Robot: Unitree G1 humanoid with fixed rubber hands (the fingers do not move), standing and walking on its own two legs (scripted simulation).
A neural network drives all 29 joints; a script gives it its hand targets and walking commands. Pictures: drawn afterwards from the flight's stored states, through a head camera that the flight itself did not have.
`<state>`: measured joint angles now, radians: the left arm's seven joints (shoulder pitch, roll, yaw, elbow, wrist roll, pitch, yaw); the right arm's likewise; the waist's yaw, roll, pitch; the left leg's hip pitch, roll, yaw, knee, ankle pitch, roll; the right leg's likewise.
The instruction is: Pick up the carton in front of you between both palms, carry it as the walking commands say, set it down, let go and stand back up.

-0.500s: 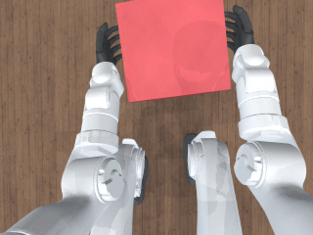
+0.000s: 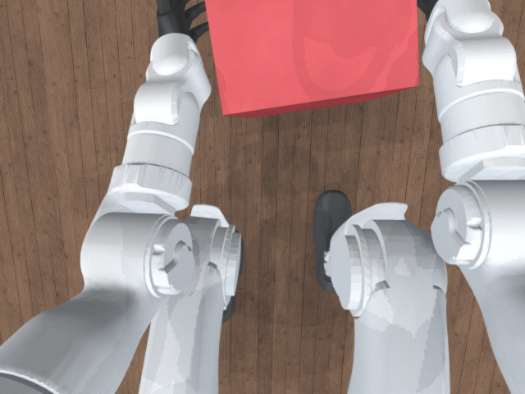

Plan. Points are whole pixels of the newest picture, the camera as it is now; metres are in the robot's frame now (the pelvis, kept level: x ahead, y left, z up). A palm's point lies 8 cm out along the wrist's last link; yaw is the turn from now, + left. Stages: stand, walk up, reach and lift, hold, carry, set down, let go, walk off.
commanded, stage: set down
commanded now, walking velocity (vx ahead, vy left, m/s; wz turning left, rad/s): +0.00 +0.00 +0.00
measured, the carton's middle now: (304, 33) +0.54 -0.09 -0.24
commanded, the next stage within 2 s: none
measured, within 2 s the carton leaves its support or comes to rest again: rests again in 0.20 s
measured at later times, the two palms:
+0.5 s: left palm (183, 42) +0.53 +0.06 -0.17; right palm (445, 8) +0.52 -0.25 -0.17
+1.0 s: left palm (181, 44) +0.53 +0.07 -0.17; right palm (446, 15) +0.52 -0.25 -0.18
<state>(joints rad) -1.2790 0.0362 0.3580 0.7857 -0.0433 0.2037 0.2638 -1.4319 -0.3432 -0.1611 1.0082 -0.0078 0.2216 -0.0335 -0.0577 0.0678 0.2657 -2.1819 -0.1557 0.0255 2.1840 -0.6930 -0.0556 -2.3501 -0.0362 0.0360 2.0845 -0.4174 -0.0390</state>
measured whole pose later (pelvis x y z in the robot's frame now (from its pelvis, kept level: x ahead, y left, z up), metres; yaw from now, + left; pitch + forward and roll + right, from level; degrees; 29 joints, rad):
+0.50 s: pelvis -0.01 +0.00 -0.02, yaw +0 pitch +35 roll +3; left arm -1.40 0.04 0.41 0.91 0.06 0.19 0.16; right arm -1.53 -0.43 -0.17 1.20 0.00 0.18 0.03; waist -0.05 0.06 0.36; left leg -2.19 -0.18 0.02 2.23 -0.66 -0.06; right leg -2.34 -0.06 0.03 2.12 -0.39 -0.04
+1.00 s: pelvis -0.02 +0.00 -0.02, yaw +0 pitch +30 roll +4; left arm -1.44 0.07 0.42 0.98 0.12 0.15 0.08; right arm -1.55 -0.46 -0.24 1.25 -0.03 0.13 0.11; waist -0.04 0.06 0.44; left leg -2.13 -0.17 0.03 2.26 -0.68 -0.06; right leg -2.30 -0.05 0.04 2.16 -0.40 -0.04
